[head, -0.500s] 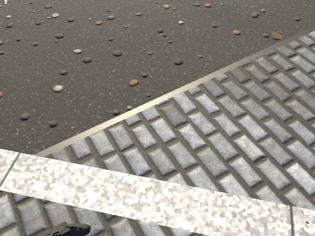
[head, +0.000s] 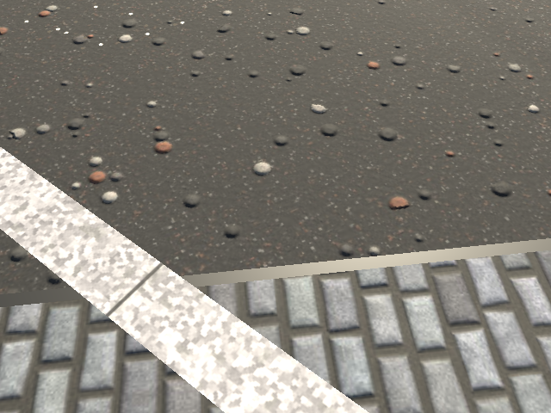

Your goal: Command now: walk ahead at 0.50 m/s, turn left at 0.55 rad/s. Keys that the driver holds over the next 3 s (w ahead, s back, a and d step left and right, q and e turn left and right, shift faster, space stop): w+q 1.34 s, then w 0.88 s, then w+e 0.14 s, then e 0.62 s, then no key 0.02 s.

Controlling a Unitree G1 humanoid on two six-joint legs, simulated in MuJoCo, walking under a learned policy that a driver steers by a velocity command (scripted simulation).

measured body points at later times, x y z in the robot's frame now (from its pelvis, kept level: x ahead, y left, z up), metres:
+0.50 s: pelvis +0.27 +0.04 +0.01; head +0.30 +0.06 +0.46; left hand +0.41 +0.32 -0.09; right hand +0.33 -0.24 -0.11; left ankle +0.14 +0.08 -0.73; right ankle +0.47 -0.06 -0.69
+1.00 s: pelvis +0.52 +0.10 +0.01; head +0.55 +0.12 +0.46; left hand +0.36 +0.32 -0.11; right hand +0.82 +0.02 -0.08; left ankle +0.56 +0.29 -0.68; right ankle +0.49 -0.03 -0.73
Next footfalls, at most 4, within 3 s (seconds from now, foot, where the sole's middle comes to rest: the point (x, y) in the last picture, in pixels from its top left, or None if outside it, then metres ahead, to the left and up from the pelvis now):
0.04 left None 0.18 0.08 -0.77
0.60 right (306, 383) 0.53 -0.01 -0.77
1.12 left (175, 332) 0.64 0.32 -0.77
1.66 right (149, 225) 0.97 0.46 -0.77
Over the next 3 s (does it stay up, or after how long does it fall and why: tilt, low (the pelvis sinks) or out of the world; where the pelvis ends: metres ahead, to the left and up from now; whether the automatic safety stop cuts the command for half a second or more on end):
stays up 1.11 0.82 0.01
